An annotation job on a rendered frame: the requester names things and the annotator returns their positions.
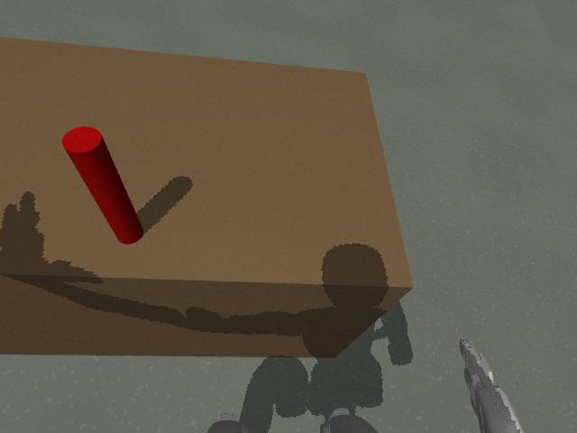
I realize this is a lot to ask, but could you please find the can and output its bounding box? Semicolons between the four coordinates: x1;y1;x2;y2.
62;126;143;244

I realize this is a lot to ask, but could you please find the right robot hand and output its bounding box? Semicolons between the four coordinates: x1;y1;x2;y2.
460;338;524;433

